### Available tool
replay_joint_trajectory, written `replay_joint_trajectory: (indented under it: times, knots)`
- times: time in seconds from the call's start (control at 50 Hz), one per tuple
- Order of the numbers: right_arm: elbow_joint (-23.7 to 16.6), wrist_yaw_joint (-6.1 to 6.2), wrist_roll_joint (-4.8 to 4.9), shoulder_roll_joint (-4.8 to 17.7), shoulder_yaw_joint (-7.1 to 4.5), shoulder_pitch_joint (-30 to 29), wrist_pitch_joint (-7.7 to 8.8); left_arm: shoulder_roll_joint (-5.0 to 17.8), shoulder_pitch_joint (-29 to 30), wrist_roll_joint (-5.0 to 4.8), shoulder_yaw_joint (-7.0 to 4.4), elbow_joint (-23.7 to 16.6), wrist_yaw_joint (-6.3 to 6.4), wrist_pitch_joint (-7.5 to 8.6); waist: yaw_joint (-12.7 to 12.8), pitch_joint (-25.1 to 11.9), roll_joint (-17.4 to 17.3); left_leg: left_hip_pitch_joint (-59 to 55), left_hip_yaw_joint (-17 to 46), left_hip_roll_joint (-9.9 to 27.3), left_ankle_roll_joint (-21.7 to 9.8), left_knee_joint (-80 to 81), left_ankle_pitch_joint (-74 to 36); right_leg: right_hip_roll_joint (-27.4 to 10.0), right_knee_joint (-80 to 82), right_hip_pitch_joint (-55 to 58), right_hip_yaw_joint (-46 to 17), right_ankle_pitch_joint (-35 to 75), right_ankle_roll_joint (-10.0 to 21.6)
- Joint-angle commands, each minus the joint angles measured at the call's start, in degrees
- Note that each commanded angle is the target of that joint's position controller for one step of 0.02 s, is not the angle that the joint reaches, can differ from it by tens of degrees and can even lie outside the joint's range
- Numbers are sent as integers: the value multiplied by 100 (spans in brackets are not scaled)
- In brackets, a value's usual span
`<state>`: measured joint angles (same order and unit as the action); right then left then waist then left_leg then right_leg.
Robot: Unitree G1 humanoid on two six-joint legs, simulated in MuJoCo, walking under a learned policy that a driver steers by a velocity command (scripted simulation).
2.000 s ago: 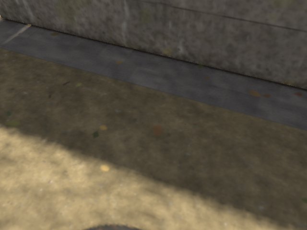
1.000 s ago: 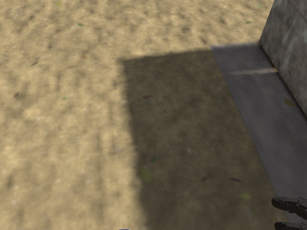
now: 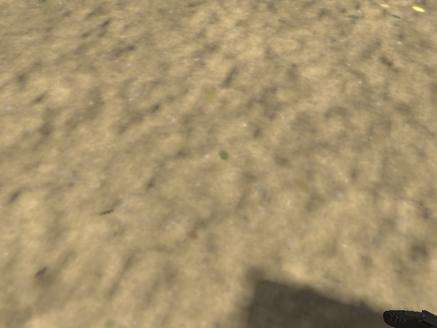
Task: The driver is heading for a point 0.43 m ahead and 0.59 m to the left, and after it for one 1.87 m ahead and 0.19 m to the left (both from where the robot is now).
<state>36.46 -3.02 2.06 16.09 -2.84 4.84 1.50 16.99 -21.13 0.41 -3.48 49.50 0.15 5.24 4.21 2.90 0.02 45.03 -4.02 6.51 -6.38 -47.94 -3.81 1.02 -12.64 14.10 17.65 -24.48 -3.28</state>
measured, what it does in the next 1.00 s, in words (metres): walks ahead: left foot, then right foot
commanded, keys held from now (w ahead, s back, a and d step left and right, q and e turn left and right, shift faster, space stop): w+q+shift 0.30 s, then w+e+shift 0.70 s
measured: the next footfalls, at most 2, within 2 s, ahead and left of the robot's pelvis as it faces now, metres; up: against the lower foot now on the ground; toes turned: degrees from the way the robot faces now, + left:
left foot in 0.08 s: +0.28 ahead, +0.07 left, +0.00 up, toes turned +7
right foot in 0.54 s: +0.75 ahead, +0.03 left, +0.00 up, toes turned +20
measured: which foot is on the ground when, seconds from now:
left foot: up 0.00-0.06, down 0.08-0.54, up 0.56-0.94, down 0.96-1.00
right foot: down 0.00-0.08, up 0.10-0.52, down 0.54-0.96, up 0.98-1.00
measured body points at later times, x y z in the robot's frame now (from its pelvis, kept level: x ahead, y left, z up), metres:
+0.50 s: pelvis +0.48 +0.05 +0.00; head +0.50 +0.08 +0.45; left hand +0.68 +0.34 -0.04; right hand +0.57 -0.21 -0.11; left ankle +0.24 +0.06 -0.71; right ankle +0.72 +0.00 -0.70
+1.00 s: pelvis +0.96 +0.17 +0.00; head +0.98 +0.17 +0.45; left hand +0.92 +0.44 -0.13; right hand +1.25 -0.03 -0.01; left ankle +1.08 +0.32 -0.71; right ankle +0.74 +0.04 -0.66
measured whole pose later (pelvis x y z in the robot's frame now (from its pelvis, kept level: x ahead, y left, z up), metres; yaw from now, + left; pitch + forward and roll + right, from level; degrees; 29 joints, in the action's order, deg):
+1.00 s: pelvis +0.96 +0.17 +0.00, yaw -3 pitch +3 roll +2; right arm 31.8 -0.1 0.6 13.2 -0.9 -3.9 9.0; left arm 15.3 -28.6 -2.8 -3.7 45.6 0.1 2.6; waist 6.4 0.7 2.8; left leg 29.4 5.2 -2.0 1.6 -33.3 7.4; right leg 5.8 -51.8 -4.5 -15.7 -30.0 3.9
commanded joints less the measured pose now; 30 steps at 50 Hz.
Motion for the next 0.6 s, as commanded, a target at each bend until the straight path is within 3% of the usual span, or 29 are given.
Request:
replay_joint_trajectory:
  times: [0.02, 0.04, 0.06, 0.08, 0.1, 0.12, 0.14, 0.16, 0.18, 0.2, 0.24, 0.3, 0.34, 0.36, 0.4, 0.44, 0.48, 0.5, 0.52, 0.54, 0.56, 0.58, 0.6]
  knots:
    - [-238, -76, 104, 770, -303, 628, 19, 1470, 713, -79, -328, -602, 88, -98, -994, -67, 571, -1853, -727, -739, -223, 127, 499, -1517, -891, -760, -85, 8103, 701]
    - [-41, -52, 128, 1077, -459, 1569, -60, 1591, 946, -123, -371, -695, 82, -175, -1527, -525, 788, -2927, -715, -906, -366, 10, 995, -1600, -2080, -946, -147, 8858, 741]
    - [387, 10, 89, 1522, -698, 3003, -137, 1516, 1270, -154, -356, -814, 74, -180, -2194, -1145, 614, -4873, -383, -993, -606, 379, 987, -1461, -3869, -1845, -326, 8390, 699]
    - [677, 114, 137, 1584, -723, 3354, -199, 740, 1438, -141, -141, -808, 24, -73, -2161, -605, -608, -5534, 485, -764, -833, 860, 1118, -460, -6463, -3348, -455, 2941, 418]
    - [399, 74, -28, 1699, -577, 2583, -63, -280, 618, -104, 154, -1254, -62, 210, -734, -997, -2571, -6467, 3532, -19, -1869, 1779, 2085, 491, -8295, -5593, -1548, -1017, 318]
    - [112, 21, -130, 1248, -467, 2365, 114, 269, 977, -228, 161, -1567, -118, 491, -934, -1698, -1818, -6680, 5486, 663, -2134, 3184, 3930, 357, -8269, -6282, -2587, -585, 599]
    - [122, 2, -168, 993, -426, 2360, 270, 621, 1615, -353, 73, -1667, -125, 604, -979, -1029, -797, -6020, 5535, 709, -1760, 3649, 4236, 99, -7679, -6420, -2596, -98, 779]
    - [141, -41, -164, 906, -390, 2092, 380, 537, 1747, -307, 80, -1659, -83, 615, -660, -592, 249, -5076, 5181, 601, -1523, 3635, 3966, -142, -7003, -6088, -2632, 327, 798]
    - [92, -38, -149, 835, -354, 1730, 435, 449, 1647, -169, 83, -1575, -50, 548, -374, -369, 580, -4235, 4622, 361, -1413, 3481, 3435, -330, -6525, -5586, -2679, 572, 697]
    - [15, 24, -168, 814, -337, 1433, 452, 477, 1430, -83, 49, -1513, -61, 448, -154, -259, 433, -3640, 4178, 83, -1403, 3443, 3056, -432, -6170, -5209, -2755, 725, 543]
    - [14, 155, -80, 665, -277, 1332, 430, 525, 1473, -1, 5, -1502, -41, 283, -97, -24, 314, -3054, 3415, -239, -1316, 3555, 2319, -558, -5313, -4916, -2620, 787, 270]
    - [159, 376, -13, 526, -232, 1632, 366, 157, 2626, 95, 108, -1925, -22, 236, -558, 355, 166, -2378, 2585, -715, -1085, 3558, 1290, -321, -3505, -4599, -2177, 2004, -35]
    - [333, 436, -70, 430, -200, 1792, 308, -121, 2887, 49, 185, -2007, -97, 244, -862, 283, -199, -2244, 1990, -805, -790, 3539, 1247, -244, -2426, -4092, -1794, 3322, -62]
    - [430, 416, -88, 417, -197, 1980, 324, -116, 3007, -4, 173, -2036, -131, 269, -1069, 253, -308, -2263, 1984, -681, -750, 3638, 1416, -223, -2142, -3837, -1713, 3839, -42]
    - [630, 374, -70, 396, -185, 2236, 352, 52, 3233, -133, 96, -2129, -168, 292, -1300, 322, -509, -2967, 2010, -418, -699, 3592, 1351, -261, -1707, -4059, -1726, 3995, 111]
    - [832, 385, -91, 432, -201, 2403, 312, 198, 3391, -203, 32, -2220, -219, 322, -1327, 392, -564, -4112, 1933, -107, -607, 3410, 178, -232, -1362, -4614, -1634, 3549, 385]
    - [903, 388, -240, 675, -254, 2269, 271, 503, 2793, -251, -133, -2135, -226, 339, -890, -98, -752, -5104, 1689, 123, -435, 2709, -2835, 107, -1540, -4345, -1267, 2772, 693]
    - [889, 374, -400, 855, -284, 2075, 239, 777, 1986, -340, -267, -1972, -197, 298, -371, -622, -916, -5448, 1491, 148, -356, 1845, -4515, 316, -1817, -3778, -1107, 2339, 851]
    - [786, 360, -492, 997, -307, 1544, 212, 930, 657, -407, -331, -1662, -157, 206, 424, -1177, -1055, -5014, 1175, 139, -222, 467, -5459, 226, -1903, -2479, -1194, 2412, 1026]
    - [525, 391, -599, 833, -246, 1010, 242, 1054, -970, -326, -303, -1263, -120, 72, 1075, -2008, -373, -3430, 1060, -60, -96, -1841, -3839, -359, -2569, -264, -2228, 1895, 1230]
    - [493, 290, -285, 18, -31, 2178, 374, 1341, -1088, -187, -363, -1006, -240, 163, 143, -2644, 2749, -898, 1115, -1457, 619, -4237, 2343, -1726, -1219, 1645, -6131, -186, 2631]
    - [464, 213, -62, 443, 12, 2073, 557, 724, -720, -130, -274, -1102, -226, 143, 246, -2373, 2042, 31, 1551, -1091, 376, -4192, 2530, -1761, -219, 1761, -7453, -1894, 2542]
    - [235, 168, 49, 682, -4, 1096, 672, 449, -499, -6, -211, -1189, -168, 113, 378, -1508, 1151, 238, 1617, -808, 255, -3977, 2371, -1638, -291, 1027, -6619, -1404, 2266]
Keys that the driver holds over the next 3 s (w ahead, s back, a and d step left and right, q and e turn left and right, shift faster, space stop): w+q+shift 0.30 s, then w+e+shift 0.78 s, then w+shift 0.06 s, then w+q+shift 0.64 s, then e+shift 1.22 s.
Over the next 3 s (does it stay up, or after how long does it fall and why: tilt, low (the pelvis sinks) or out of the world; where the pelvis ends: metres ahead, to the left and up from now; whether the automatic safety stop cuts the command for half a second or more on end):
stays up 2.09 0.24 0.03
